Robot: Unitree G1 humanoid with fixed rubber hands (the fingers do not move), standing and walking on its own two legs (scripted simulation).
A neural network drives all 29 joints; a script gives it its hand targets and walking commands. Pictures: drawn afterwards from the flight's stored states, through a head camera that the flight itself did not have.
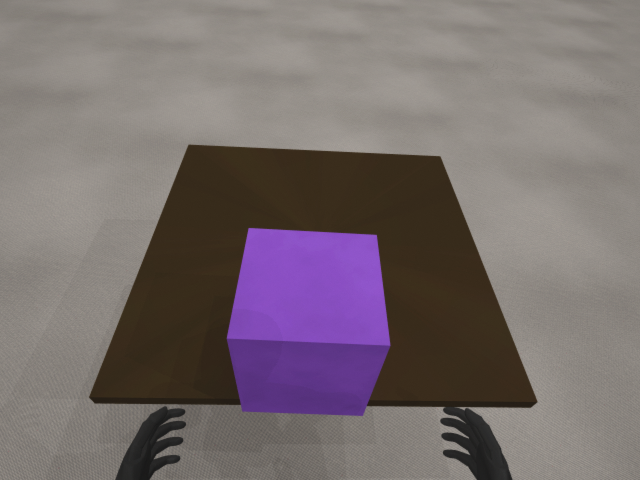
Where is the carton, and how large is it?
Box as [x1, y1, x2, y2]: [227, 228, 389, 415]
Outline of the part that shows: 248,228 227,334 227,342 242,411 362,415 389,347 388,329 376,235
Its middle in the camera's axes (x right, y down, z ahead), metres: -0.02 +0.15 +0.66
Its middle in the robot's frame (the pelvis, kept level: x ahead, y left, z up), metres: +0.39 +0.03 -0.10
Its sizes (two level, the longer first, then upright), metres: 0.210 0.200 0.250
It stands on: a table, 0.55 m high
